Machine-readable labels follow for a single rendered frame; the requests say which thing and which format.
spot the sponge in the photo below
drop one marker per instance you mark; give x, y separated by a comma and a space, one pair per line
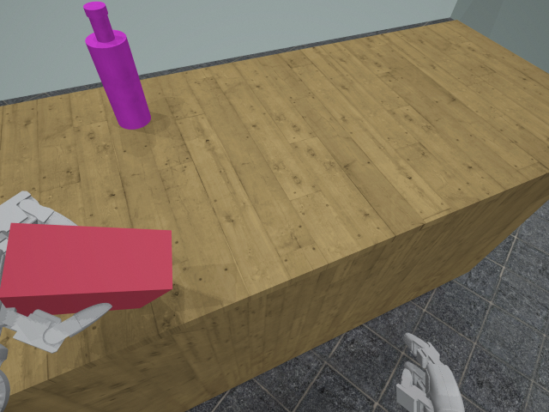
62, 269

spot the right robot hand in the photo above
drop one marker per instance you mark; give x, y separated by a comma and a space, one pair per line
433, 391

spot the left robot hand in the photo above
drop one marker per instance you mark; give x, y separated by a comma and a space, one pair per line
40, 329

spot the table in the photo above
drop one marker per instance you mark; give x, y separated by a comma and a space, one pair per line
308, 192

